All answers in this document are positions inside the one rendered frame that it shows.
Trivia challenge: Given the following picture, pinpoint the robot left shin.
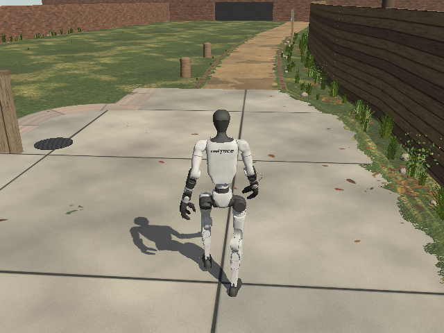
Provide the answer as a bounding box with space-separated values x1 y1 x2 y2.
201 217 211 260

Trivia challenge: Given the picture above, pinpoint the robot right hand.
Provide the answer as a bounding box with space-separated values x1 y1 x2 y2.
242 186 258 199

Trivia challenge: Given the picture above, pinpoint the robot left hand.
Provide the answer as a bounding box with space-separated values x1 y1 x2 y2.
180 201 196 220

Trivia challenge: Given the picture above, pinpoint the robot right forearm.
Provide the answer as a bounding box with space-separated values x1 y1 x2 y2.
247 166 258 189

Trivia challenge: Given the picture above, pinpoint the robot shin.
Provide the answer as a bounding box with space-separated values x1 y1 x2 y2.
230 239 243 287
201 217 211 260

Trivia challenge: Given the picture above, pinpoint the robot left upper arm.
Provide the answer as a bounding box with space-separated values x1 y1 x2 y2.
190 139 207 180

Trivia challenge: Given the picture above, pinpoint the robot left forearm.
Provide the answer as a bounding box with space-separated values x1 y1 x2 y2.
182 169 196 203

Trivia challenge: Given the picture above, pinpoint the robot right shin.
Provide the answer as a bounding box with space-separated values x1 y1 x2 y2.
230 239 243 287

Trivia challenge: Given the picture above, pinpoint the robot right upper arm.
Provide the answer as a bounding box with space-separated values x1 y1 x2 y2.
236 139 255 176

